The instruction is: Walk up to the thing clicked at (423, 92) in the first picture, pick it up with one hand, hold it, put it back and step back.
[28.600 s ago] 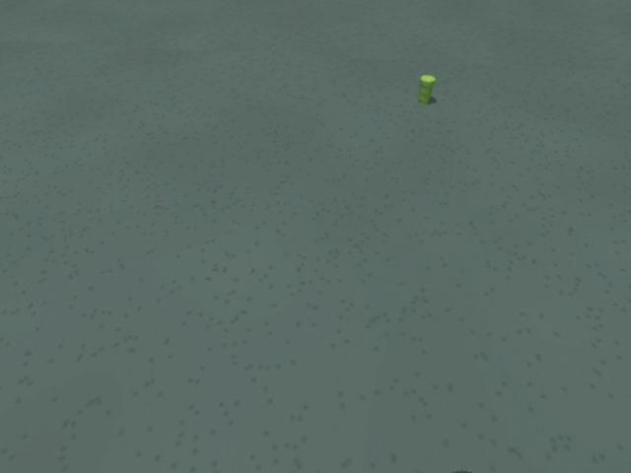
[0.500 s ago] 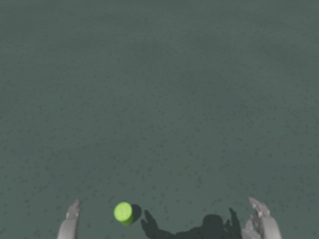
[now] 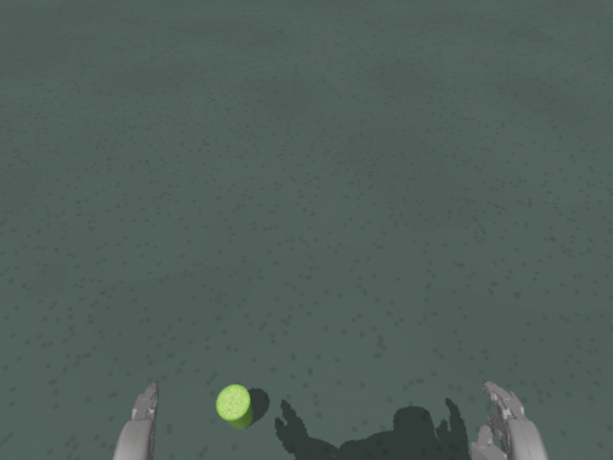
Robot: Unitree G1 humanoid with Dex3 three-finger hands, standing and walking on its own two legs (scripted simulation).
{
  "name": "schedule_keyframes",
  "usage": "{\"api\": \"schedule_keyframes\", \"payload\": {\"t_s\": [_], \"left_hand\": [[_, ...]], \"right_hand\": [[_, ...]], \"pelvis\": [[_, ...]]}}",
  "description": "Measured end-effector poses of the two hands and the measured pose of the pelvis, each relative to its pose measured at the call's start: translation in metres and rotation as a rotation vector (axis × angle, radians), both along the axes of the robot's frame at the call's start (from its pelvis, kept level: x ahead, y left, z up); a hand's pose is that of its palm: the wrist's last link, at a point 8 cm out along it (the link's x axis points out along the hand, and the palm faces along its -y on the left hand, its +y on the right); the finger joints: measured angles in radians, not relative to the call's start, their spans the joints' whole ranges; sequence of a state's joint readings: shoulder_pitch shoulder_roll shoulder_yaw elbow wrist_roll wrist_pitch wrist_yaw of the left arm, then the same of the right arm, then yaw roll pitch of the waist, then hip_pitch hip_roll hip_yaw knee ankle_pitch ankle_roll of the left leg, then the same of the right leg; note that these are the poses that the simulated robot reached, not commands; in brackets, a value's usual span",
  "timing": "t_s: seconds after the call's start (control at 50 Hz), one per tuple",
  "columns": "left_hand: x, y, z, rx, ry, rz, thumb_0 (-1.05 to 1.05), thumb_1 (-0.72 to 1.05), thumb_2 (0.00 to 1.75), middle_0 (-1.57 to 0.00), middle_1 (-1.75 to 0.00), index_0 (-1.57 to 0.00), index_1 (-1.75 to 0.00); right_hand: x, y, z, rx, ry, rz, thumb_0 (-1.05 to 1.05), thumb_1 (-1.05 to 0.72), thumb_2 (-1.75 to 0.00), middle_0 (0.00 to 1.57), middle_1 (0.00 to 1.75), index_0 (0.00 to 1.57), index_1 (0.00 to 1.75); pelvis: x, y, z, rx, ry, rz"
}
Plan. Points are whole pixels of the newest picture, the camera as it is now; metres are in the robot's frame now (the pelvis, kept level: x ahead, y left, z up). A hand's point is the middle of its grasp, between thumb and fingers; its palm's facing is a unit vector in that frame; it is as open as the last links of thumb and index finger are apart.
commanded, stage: home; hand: left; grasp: from the side
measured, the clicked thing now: (238, 410) +0.38 +0.24 -0.65
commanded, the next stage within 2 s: stand in 1.08 s
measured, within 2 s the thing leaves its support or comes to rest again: neither
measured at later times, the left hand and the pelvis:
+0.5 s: hand out of the picture +0.16 +0.18 -0.06, palm faces +0.11 -0.95 -0.28, open 17.5 cm; pelvis +0.00 +0.00 +0.00, yaw +0 degrees
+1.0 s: hand (181, 454) +0.17 +0.19 -0.06, palm faces +0.11 -0.95 -0.28, open 17.5 cm; pelvis +0.00 +0.00 +0.00, yaw +0 degrees
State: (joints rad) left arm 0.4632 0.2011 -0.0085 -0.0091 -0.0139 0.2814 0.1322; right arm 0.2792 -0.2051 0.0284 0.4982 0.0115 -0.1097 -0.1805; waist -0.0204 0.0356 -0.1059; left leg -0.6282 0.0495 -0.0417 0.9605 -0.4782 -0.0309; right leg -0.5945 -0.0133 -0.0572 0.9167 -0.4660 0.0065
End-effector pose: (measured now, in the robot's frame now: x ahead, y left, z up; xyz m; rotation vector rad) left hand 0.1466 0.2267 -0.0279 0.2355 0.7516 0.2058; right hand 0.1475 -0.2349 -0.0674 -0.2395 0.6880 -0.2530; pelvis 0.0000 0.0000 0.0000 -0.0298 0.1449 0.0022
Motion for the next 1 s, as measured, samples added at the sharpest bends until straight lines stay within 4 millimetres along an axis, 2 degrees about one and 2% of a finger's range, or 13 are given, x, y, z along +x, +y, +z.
{"api": "schedule_keyframes", "payload": {"t_s": [0.26, 0.46, 1.0], "left_hand": [[0.000, -0.003, 0.003, 0.003, -0.015, 0.002, -0.01, -0.57, 0.04, -0.05, -0.05, -0.05, -0.05], [-0.006, -0.003, -0.001, -0.009, 0.004, 0.009, -0.01, -0.56, 0.04, -0.05, -0.05, -0.06, -0.06], [0.001, 0.005, 0.001, -0.004, -0.015, 0.003, -0.01, -0.55, 0.05, -0.05, -0.05, -0.06, -0.06]], "right_hand": [[-0.001, -0.006, 0.002, -0.005, -0.014, -0.005, 0.02, -0.90, -0.90, 0.20, 0.30, 0.20, 0.30], [0.001, -0.003, 0.003, -0.003, -0.023, 0.002, 0.02, -0.90, -0.90, 0.20, 0.30, 0.20, 0.30], [0.002, 0.006, 0.002, -0.002, -0.015, 0.004, 0.02, -0.90, -0.90, 0.20, 0.30, 0.21, 0.30]], "pelvis": [[-0.003, -0.004, 0.001, 0.004, -0.010, 0.001], [-0.004, -0.003, 0.001, 0.004, -0.012, 0.001], [0.000, 0.005, 0.001, -0.002, -0.010, -0.002]]}}
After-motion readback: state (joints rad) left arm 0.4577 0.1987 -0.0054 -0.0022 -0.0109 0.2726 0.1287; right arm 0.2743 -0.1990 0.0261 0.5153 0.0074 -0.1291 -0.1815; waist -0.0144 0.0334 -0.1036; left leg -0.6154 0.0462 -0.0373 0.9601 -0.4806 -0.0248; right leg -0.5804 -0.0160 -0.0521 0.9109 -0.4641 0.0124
